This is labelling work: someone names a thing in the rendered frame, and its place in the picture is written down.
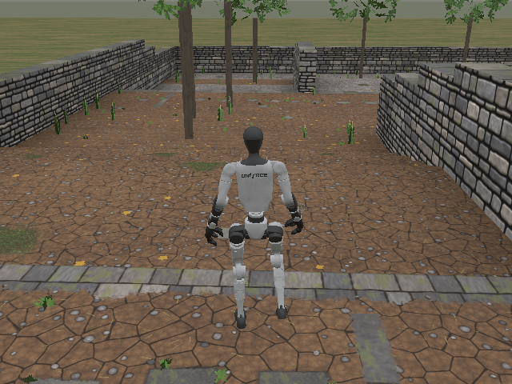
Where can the left robot hand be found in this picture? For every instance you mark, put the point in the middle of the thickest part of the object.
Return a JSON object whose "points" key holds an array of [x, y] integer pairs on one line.
{"points": [[211, 232]]}

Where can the robot left forearm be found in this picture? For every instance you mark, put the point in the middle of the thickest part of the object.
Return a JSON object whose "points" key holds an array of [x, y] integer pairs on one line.
{"points": [[214, 215]]}

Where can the robot right forearm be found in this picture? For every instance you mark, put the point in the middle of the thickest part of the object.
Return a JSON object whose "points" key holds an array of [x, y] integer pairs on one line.
{"points": [[294, 210]]}

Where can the humanoid robot torso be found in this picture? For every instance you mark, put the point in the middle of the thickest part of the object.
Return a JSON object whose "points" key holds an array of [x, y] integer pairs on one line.
{"points": [[255, 187]]}

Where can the right robot hand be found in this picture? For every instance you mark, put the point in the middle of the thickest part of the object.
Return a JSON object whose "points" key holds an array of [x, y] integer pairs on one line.
{"points": [[299, 224]]}

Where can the robot right upper arm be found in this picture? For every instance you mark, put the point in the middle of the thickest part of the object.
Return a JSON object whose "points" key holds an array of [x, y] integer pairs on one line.
{"points": [[283, 181]]}

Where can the robot left foot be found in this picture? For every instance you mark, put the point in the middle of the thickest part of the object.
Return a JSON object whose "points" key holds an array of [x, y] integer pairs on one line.
{"points": [[241, 322]]}

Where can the robot left upper arm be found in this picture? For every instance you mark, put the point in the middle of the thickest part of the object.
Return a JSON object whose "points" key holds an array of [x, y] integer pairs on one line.
{"points": [[224, 184]]}

